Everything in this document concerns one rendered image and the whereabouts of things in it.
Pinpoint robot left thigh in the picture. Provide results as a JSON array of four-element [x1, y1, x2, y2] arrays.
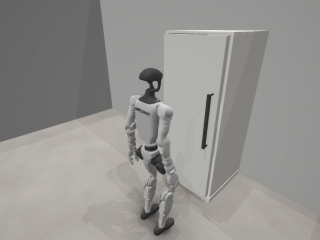
[[135, 144, 157, 187]]

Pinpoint robot left forearm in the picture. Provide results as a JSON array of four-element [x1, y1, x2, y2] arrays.
[[125, 126, 136, 150]]

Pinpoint robot left upper arm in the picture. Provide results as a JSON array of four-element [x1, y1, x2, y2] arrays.
[[125, 95, 142, 130]]

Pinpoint robot torso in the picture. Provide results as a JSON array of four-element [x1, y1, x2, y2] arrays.
[[135, 94, 164, 166]]

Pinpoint robot right upper arm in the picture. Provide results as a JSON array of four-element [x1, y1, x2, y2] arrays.
[[156, 103, 174, 148]]

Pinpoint fridge door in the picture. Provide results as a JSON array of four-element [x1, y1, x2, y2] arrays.
[[163, 33, 231, 198]]

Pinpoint handle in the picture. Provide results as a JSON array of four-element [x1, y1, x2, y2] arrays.
[[201, 93, 214, 150]]

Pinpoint robot right forearm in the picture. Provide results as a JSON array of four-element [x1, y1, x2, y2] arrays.
[[159, 138, 175, 175]]

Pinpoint robot right hand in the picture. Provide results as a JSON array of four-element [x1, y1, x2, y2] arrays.
[[165, 171, 180, 193]]

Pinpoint robot left hand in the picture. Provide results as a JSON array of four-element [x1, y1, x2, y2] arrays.
[[127, 147, 139, 165]]

